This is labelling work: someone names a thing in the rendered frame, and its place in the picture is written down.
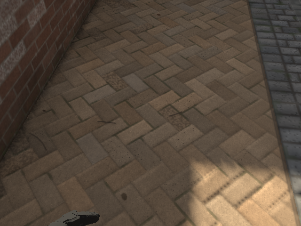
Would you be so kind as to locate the left robot hand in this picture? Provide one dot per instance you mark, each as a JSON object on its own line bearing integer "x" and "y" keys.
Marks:
{"x": 74, "y": 218}

